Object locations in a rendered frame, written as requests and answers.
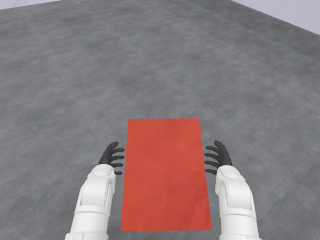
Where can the robot left forearm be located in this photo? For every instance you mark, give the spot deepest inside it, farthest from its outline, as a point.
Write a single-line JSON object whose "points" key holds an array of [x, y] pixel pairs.
{"points": [[93, 208]]}

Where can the robot right hand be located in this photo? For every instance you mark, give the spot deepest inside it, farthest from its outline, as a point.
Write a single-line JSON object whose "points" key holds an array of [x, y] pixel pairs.
{"points": [[222, 157]]}

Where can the robot right forearm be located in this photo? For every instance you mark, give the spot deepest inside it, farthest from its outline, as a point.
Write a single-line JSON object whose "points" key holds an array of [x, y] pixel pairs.
{"points": [[236, 205]]}

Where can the robot left hand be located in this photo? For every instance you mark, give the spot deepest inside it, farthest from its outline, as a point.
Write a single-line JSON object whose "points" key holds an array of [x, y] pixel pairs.
{"points": [[107, 157]]}

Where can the carton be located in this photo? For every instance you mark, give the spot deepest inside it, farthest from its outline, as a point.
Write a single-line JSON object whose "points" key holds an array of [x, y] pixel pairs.
{"points": [[165, 186]]}

